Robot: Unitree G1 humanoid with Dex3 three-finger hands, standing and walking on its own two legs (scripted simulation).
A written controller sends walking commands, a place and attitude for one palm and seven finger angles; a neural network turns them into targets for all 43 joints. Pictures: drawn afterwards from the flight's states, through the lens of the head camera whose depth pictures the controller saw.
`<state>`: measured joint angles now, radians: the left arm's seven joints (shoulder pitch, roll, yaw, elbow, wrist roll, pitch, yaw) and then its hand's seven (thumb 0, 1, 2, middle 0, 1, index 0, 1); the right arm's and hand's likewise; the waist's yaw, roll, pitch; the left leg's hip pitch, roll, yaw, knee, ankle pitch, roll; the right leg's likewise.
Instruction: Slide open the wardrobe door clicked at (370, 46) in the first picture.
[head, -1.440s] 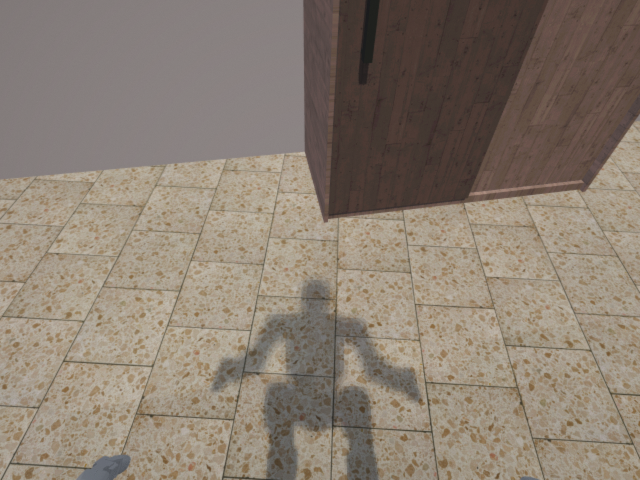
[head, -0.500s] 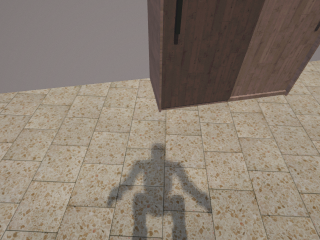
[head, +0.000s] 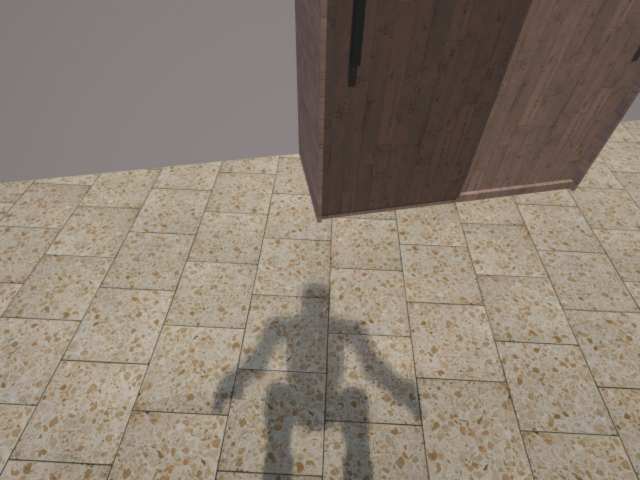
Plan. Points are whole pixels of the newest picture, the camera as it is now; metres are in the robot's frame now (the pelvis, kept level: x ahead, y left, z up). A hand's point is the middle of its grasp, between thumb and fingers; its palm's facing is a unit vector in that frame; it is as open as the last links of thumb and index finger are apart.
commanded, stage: look at it before walking up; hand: left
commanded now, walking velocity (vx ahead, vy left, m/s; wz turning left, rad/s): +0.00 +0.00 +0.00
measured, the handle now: (357, 7) +1.29 -0.03 +0.11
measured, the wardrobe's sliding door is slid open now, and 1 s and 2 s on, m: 0.00 0.00 0.00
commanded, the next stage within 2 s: walk to a spot facing it in 0.10 s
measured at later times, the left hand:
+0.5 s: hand out of the picture +0.06 +0.21 -0.17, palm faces -0.11 -0.96 -0.27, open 7.4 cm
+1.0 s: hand out of the picture +0.14 +0.17 -0.18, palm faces -0.25 -0.95 -0.17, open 7.4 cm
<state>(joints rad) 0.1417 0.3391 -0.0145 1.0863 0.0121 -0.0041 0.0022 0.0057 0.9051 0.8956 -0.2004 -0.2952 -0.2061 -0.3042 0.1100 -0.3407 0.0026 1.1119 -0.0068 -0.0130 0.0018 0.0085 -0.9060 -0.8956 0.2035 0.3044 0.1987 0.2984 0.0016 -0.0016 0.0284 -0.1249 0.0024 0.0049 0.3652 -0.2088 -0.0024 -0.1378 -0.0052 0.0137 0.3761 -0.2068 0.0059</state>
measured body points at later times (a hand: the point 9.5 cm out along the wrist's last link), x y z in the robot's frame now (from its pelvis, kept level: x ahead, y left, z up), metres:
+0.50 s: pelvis +0.01 -0.01 -0.01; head +0.01 -0.01 +0.44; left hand +0.07 +0.26 -0.15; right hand +0.05 -0.28 -0.15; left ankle -0.01 +0.12 -0.75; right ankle -0.01 -0.12 -0.73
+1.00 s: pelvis +0.15 -0.02 -0.01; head +0.18 -0.01 +0.44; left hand +0.16 +0.22 -0.17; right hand +0.20 -0.29 -0.14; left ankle +0.29 +0.06 -0.72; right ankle +0.00 -0.12 -0.75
